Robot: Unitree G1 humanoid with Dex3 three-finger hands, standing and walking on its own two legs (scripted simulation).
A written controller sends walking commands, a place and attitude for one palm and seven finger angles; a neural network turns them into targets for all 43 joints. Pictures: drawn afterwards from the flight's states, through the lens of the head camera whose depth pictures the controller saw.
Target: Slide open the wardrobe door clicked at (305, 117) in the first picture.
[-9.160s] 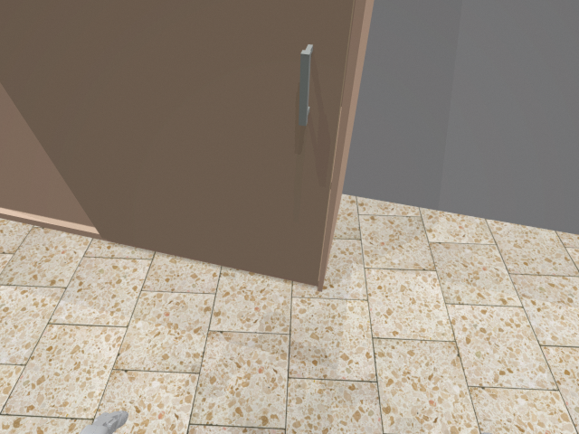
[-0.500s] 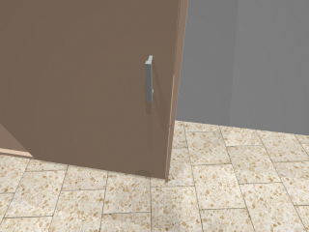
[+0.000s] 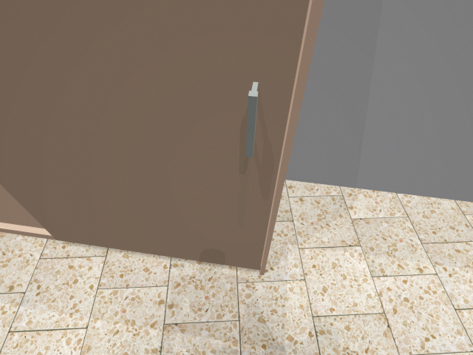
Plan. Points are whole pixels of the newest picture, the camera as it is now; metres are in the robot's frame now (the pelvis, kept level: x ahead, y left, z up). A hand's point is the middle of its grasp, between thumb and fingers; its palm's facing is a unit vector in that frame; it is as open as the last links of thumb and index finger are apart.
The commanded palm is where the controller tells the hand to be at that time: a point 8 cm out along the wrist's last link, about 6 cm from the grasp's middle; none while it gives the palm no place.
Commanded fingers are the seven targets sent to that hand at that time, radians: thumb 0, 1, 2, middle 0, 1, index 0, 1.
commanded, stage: shuffle to correct the standing spot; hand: right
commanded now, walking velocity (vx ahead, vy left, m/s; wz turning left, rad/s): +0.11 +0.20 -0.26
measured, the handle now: (252, 121) +0.54 +0.02 +0.10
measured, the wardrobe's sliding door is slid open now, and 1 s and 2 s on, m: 0.00 0.00 0.00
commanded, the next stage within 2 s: come to a stop and stand still in 0.90 s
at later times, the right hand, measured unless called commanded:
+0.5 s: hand out of the picture +0.03 -0.01 -0.21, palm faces +0.16 +0.99 -0.05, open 7.4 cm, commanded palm none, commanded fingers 0.00 -0.90 -0.90 0.20 0.30 0.20 0.30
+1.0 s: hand (229, 329) +0.20 +0.04 -0.18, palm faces +0.00 +0.96 -0.27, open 7.4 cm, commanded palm none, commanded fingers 0.00 -0.90 -0.90 0.20 0.30 0.20 0.30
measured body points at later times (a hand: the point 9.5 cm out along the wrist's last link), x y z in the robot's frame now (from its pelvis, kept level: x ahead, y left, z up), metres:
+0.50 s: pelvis +0.10 +0.11 -0.02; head +0.14 +0.06 +0.42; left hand +0.21 +0.33 -0.15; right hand +0.02 -0.07 -0.20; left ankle +0.03 +0.16 -0.74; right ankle +0.10 +0.05 -0.75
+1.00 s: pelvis +0.13 +0.24 -0.02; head +0.20 +0.26 +0.42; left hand +0.14 +0.52 -0.18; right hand +0.20 -0.01 -0.16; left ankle +0.18 +0.38 -0.74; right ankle +0.09 +0.08 -0.70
